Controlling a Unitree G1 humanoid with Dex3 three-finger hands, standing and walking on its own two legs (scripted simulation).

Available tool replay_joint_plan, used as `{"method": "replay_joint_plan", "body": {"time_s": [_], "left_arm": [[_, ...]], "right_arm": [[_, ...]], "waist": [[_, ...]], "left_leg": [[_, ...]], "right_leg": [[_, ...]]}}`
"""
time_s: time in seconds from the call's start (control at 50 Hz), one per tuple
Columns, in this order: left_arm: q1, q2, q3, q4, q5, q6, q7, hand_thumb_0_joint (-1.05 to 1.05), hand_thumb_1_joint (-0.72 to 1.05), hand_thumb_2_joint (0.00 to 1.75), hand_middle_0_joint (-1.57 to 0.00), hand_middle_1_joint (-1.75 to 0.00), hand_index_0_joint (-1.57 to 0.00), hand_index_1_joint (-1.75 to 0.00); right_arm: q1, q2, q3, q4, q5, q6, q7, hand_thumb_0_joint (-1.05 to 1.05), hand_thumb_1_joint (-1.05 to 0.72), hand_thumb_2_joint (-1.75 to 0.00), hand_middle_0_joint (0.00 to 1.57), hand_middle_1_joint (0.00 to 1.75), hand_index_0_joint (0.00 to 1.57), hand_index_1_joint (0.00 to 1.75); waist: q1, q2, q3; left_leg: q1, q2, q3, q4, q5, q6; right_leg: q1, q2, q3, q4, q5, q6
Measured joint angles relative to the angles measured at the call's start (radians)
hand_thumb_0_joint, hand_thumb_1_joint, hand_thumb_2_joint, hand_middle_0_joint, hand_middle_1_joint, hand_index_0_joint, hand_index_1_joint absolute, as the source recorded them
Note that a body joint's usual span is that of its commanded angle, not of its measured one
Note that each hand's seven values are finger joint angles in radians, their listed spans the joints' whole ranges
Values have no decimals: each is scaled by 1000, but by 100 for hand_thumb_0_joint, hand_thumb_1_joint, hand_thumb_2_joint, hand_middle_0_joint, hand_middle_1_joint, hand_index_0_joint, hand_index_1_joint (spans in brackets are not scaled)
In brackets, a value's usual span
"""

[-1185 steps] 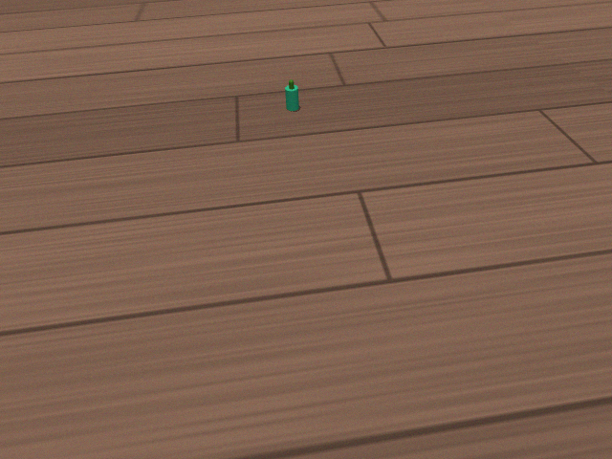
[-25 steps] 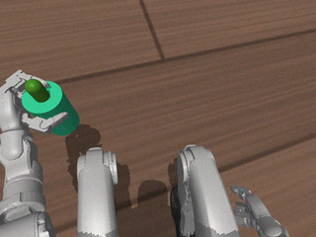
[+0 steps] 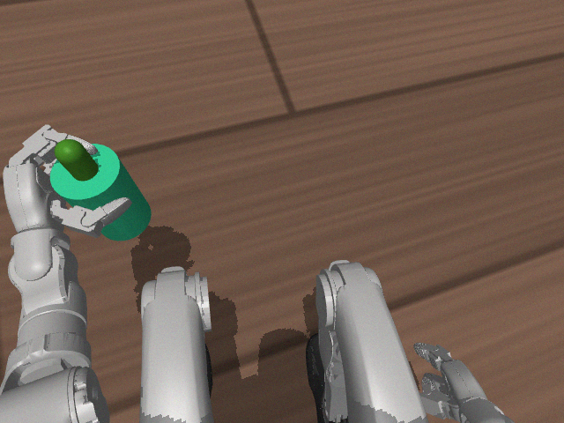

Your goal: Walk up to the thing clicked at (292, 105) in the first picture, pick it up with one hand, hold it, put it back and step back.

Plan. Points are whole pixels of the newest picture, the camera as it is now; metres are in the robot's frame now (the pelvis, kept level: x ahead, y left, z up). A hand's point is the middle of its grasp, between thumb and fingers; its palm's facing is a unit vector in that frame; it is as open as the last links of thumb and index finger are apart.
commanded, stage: lift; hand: left
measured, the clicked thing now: (99, 187) +0.43 +0.25 -0.04
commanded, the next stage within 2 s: none
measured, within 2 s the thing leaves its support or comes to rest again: neither
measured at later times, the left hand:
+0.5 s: hand (63, 166) +0.42 +0.26 +0.04, palm faces +0.20 -0.98 -0.03, open 9.7 cm
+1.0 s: hand out of the picture +0.39 +0.24 +0.21, palm faces +0.19 -0.98 -0.04, open 9.7 cm
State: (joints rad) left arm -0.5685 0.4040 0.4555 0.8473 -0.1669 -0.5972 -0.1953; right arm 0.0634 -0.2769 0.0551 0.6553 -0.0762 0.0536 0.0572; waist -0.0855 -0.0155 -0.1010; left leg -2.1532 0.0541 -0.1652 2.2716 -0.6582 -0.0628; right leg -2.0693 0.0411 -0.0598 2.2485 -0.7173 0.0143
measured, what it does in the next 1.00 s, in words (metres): rises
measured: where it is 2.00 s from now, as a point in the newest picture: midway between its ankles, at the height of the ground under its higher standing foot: (264, 410)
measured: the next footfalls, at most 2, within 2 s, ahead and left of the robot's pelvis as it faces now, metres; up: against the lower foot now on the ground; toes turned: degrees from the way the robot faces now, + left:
none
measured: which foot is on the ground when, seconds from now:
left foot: down 0.00-1.00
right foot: down 0.00-1.00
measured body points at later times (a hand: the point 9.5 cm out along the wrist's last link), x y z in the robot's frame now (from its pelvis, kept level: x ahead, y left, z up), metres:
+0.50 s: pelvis +0.01 +0.00 +0.04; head +0.19 +0.04 +0.45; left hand +0.41 +0.31 +0.04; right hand +0.16 -0.25 -0.09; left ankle +0.09 +0.15 -0.34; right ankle +0.09 -0.12 -0.34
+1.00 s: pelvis +0.03 +0.01 +0.18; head +0.18 +0.04 +0.60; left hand +0.38 +0.29 +0.22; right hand +0.22 -0.22 +0.06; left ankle +0.09 +0.15 -0.34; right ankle +0.09 -0.12 -0.34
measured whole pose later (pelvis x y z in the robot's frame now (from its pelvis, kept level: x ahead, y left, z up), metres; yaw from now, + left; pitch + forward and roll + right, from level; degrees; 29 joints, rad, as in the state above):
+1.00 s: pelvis +0.03 +0.01 +0.18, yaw +4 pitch +29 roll -4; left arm -0.20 0.28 0.25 0.22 -0.21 -0.27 -0.10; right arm 0.12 -0.24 0.00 0.58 0.04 0.02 -0.03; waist -0.03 0.03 -0.19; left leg -1.60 0.06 -0.09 1.72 -0.63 -0.04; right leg -1.51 0.01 -0.04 1.69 -0.68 0.02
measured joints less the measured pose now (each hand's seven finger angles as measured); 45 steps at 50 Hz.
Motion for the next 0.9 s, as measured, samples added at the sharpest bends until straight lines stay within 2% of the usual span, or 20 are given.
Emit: {"method": "replay_joint_plan", "body": {"time_s": [0.2, 0.28, 0.46, 0.66, 0.9], "left_arm": [[-9, 0, -1, 6, 5, 2, -1, 2, -54, 103, -68, -108, -89, -118], [11, -6, -11, -28, 7, 18, -12, 2, -54, 103, -68, -108, -89, -118], [62, -31, -35, -116, -11, 72, -17, 2, -54, 103, -68, -108, -89, -118], [157, -65, -76, -288, -38, 149, -2, 2, -54, 103, -68, -108, -89, -118], [302, -107, -168, -532, -52, 280, 62, 2, -54, 104, -68, -108, -89, -118]], "right_arm": [[12, 1, -11, 8, 3, 0, -2, 0, -92, -90, 21, 30, 21, 30], [21, 4, -21, 6, 10, -1, -6, 0, -92, -90, 21, 30, 21, 30], [32, 9, -38, -10, 39, -5, -24, 0, -92, -90, 21, 30, 20, 30], [33, 15, -52, -47, 71, -14, -44, 0, -92, -90, 21, 30, 21, 30], [42, 30, -60, -73, 108, -28, -75, 0, -92, -90, 21, 30, 20, 30]], "waist": [[-1, 3, -6], [3, 5, -18], [19, 17, -56], [37, 28, -79], [56, 41, -83]], "left_leg": [[11, 1, 7, -19, 1, 0], [23, 2, 12, -34, -2, 2], [85, 6, 29, -103, -6, 9], [192, 7, 45, -230, 8, 18], [424, 5, 62, -441, 20, 24]], "right_leg": [[8, -1, 4, -15, 1, -2], [19, -3, 8, -28, -3, -1], [82, -7, 16, -98, -7, 2], [192, -16, 19, -228, 7, 4], [428, -29, 16, -445, 22, 3]]}}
